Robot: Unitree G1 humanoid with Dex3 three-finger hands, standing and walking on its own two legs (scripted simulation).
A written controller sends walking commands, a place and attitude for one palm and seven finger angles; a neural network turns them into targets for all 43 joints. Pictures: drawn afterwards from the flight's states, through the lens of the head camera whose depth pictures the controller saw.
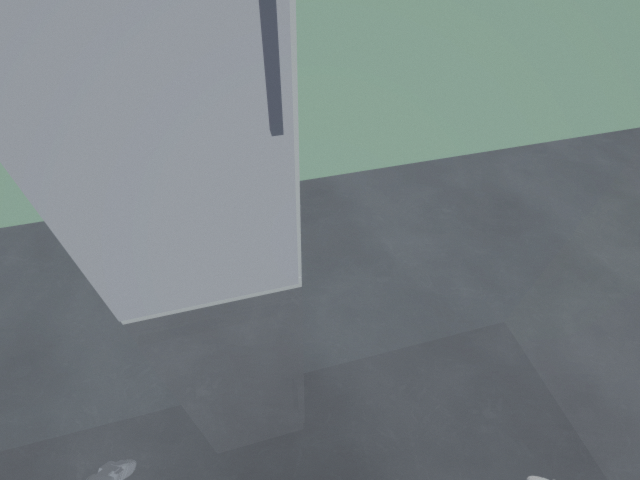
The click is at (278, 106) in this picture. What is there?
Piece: fridge door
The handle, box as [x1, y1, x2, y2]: [259, 0, 283, 135]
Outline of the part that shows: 259,0 269,125 271,134 278,135 283,133 275,0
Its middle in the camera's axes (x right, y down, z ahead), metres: -0.10 -0.34 +0.74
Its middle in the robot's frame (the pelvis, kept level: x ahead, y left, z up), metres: +0.80 +0.16 +0.14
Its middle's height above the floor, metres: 0.91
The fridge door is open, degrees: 0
